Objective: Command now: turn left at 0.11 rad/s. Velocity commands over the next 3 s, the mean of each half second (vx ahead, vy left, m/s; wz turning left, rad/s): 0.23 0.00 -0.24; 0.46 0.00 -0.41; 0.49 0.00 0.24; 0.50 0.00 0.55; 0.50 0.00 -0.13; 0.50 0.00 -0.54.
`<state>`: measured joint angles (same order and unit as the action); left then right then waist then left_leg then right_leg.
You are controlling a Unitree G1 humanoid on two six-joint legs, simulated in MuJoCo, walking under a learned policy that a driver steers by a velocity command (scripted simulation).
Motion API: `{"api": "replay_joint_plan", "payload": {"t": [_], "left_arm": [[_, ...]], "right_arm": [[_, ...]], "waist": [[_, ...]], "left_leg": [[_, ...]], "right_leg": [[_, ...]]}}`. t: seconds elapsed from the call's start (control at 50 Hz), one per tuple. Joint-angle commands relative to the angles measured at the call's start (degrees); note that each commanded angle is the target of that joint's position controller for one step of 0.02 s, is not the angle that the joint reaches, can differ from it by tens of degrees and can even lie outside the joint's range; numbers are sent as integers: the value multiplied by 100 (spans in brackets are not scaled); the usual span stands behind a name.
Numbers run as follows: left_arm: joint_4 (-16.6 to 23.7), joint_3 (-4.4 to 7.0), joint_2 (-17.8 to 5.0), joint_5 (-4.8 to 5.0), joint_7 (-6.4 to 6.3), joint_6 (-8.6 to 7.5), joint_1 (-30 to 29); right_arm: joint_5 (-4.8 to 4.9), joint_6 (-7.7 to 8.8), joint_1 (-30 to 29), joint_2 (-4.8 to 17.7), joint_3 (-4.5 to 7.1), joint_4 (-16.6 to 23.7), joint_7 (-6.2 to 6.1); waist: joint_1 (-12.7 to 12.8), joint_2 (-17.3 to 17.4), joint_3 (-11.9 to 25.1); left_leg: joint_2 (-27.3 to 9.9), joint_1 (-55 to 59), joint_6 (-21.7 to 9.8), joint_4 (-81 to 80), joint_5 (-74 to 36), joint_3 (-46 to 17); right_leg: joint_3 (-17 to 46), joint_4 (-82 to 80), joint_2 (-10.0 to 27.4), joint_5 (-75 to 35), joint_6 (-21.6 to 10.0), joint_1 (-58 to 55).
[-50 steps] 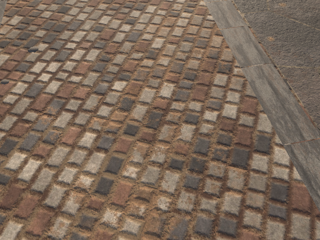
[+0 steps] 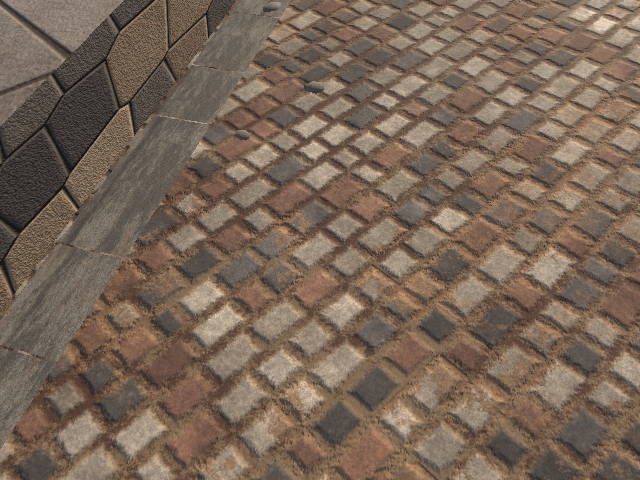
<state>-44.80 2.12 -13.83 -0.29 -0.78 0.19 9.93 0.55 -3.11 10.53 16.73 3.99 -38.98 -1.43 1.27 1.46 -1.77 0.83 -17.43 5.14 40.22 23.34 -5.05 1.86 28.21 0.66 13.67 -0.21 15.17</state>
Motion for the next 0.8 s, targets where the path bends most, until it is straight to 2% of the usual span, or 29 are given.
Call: {"api": "replay_joint_plan", "payload": {"t": [0.02, 0.04, 0.06, 0.08, 0.1, 0.12, 0.14, 0.16, 0.18, 0.2, 0.22, 0.24, 0.26, 0.3, 0.36, 0.38, 0.4, 0.42, 0.44, 0.46, 0.48, 0.5, 0.52, 0.54, 0.56, 0.62, 0.66, 0.72, 0.8], "left_arm": [[204, 197, -944, 89, -2, -18, -4], [141, 170, -894, 85, 12, -78, 167], [150, 125, -808, -31, 57, -174, 200], [99, 87, -635, -68, 121, -260, 411], [14, 59, -694, -76, 136, -263, 81], [45, 77, -735, 0, 125, -225, -225], [73, 76, -677, 68, 82, -180, -324], [142, 93, -703, 109, 54, -151, -389], [246, 122, -743, 162, 48, -163, -496], [365, 159, -811, 206, 55, -198, -667], [431, 194, -827, 247, 75, -228, -719], [418, 210, -792, 277, 102, -252, -602], [397, 205, -750, 278, 143, -273, -526], [349, 160, -644, 200, 243, -301, -475], [133, 171, -654, 176, 357, -265, 144], [-17, 219, -707, 170, 354, -232, 539], [-186, 314, -854, 169, 322, -192, 1056], [-303, 452, -1132, 220, 275, -185, 1651], [-151, 577, -1986, 186, 198, -250, 1938], [48, 471, -1797, 100, 273, -382, 1787], [119, 393, -1522, 62, 284, -484, 1473], [186, 324, -1295, 54, 287, -527, 1223], [261, 280, -1202, 47, 263, -508, 977], [323, 246, -1138, 20, 223, -487, 838], [354, 230, -1098, 17, 182, -470, 834], [334, 257, -1147, 89, 48, -467, 1103], [288, 277, -1156, 116, -25, -434, 1241], [206, 305, -1153, 147, -81, -384, 1480], [54, 305, -1060, 175, -97, -339, 1732]], "right_arm": [[12, 91, 82, 308, 55, 221, 13], [-42, 92, 84, 469, 70, 211, -3], [-100, 84, 138, 766, 109, 249, -51], [-136, 76, 94, 869, 145, 91, -41], [-159, 100, 159, 493, 88, 79, 20], [-206, 117, 218, 457, 76, 34, 35], [-208, 137, 258, 667, 132, 24, 12], [-167, 182, 407, 808, 170, 4, -8], [-131, 245, 580, 962, 215, -41, -39], [-98, 324, 729, 998, 232, -91, -75], [-90, 421, 830, 943, 223, -148, -101], [-43, 503, 799, 844, 202, -165, -115], [20, 554, 681, 776, 193, -159, -119], [44, 603, 355, 820, 220, -122, -90], [72, 586, 37, 959, 285, -88, 18], [82, 577, 41, 904, 272, -102, 43], [40, 585, 95, 766, 221, -105, 60], [-54, 606, 117, 468, 125, -82, 72], [-182, 690, 34, -35, -30, 342, 75], [89, 845, 3, 251, 6, 427, 75], [286, 949, -293, 621, 86, 447, 110], [213, 1010, -340, 719, 108, 393, 111], [37, 1036, -281, 666, 115, 284, 95], [-67, 1029, -220, 681, 148, 238, 106], [-91, 1003, -221, 666, 163, 209, 138], [-103, 932, -554, 497, 132, 274, 158], [-92, 930, -937, 332, 73, 383, 178], [-28, 961, -1546, 212, 10, 543, 263], [3, 1054, -1934, 252, -19, 643, 392]], "waist": [[-101, -1190, 522], [-52, -1001, 553], [31, -460, 730], [285, 410, 807], [-63, 286, 819], [-191, 282, 555], [-254, 525, 306], [-363, 876, -34], [-434, 1188, -367], [-520, 1276, -642], [-542, 1247, -764], [-470, 1099, -754], [-408, 910, -697], [-324, 664, -463], [-5, 576, -77], [161, 421, 23], [361, 165, 183], [630, -622, 283], [481, -2551, 439], [474, -1827, 709], [405, -1161, 122], [281, -731, -87], [142, -466, -163], [27, -550, -146], [-5, -668, -107], [51, -498, -96], [138, -494, -148], [333, -656, -247], [468, -637, -318]], "left_leg": [[59, 639, -131, -2019, -1285, 390], [-123, 1101, -288, -2217, -1819, 111], [-597, 1623, -467, -1883, -3007, -315], [-652, 1484, -751, -1450, -2763, -270], [-490, 1209, -818, -1607, -1410, -174], [-449, 986, -826, -1818, -230, -212], [-542, 784, -911, -2069, 822, -408], [-914, 709, -1116, -2465, 1679, -901], [-1439, 620, -1395, -2827, 2165, -1496], [-1839, 569, -1642, -3066, 2204, -1963], [-2098, 817, -1787, -3176, 1982, -2211], [-2171, 1171, -1796, -3181, 1736, -2168], [-2118, 1421, -1697, -3193, 1387, -1884], [-1787, 1293, -1433, -3149, 298, -954], [-1373, 404, -1237, -2743, -171, 109], [-1292, 49, -1176, -2362, -28, 326], [-1150, -264, -1072, -1678, -216, 548], [-846, -709, -787, -46, -593, 1065], [14, -2340, -259, 2435, 907, 1103], [139, -3099, -379, 3229, 999, 40], [-231, -3537, -594, 3428, 529, -69], [-455, -3382, -728, 3159, 5, -48], [-618, -3072, -739, 2721, -425, -63], [-694, -2654, -714, 2277, -765, -67], [-656, -2410, -652, 1975, -1059, -9], [-432, -2368, -388, 1017, -1820, 156], [-283, -2206, -256, 189, -2345, 183], [-102, -1817, -169, -642, -2868, 244], [-96, -1637, -319, -1190, -3100, 226]], "right_leg": [[952, -433, 936, -2387, -900, -716], [979, -473, 904, -2066, -659, -460], [747, -277, 725, -1639, -371, -94], [309, -452, 303, -822, -100, -43], [81, -262, 101, -180, 104, -234], [-73, 7, -81, 343, 128, 9], [-261, 404, -254, 938, 82, 344], [-385, 893, -362, 1226, 50, 874], [-417, 1474, -262, 1273, -22, 1320], [-191, 2057, -27, 1395, -128, 1768], [62, 2603, 169, 1653, -223, 2323], [231, 2813, 320, 1662, -291, 2718], [263, 2644, 434, 1536, -329, 2814], [-55, 1976, 481, 1053, -321, 2093], [-666, 1110, 152, 102, -229, 229], [-877, 952, -62, -34, -219, -409], [-1005, 910, -299, 136, -282, -1055], [-428, 436, -134, 375, -496, -1679], [3088, -972, 1417, 1453, -1508, -2271], [4983, -2120, 2023, 2975, -2103, -2369], [4638, -2086, 2095, 3153, -1977, -2050], [3954, -1870, 1865, 2552, -1734, -1710], [3280, -1743, 1581, 1776, -1533, -1368], [2725, -1766, 1298, 1190, -1388, -1084], [2389, -1836, 1110, 776, -1320, -996], [1756, -1890, 899, -529, -1321, -1050], [1473, -1832, 749, -887, -1226, -934], [1402, -1775, 661, -842, -1136, -687], [1541, -1535, 904, -1037, -1102, -1097]]}}
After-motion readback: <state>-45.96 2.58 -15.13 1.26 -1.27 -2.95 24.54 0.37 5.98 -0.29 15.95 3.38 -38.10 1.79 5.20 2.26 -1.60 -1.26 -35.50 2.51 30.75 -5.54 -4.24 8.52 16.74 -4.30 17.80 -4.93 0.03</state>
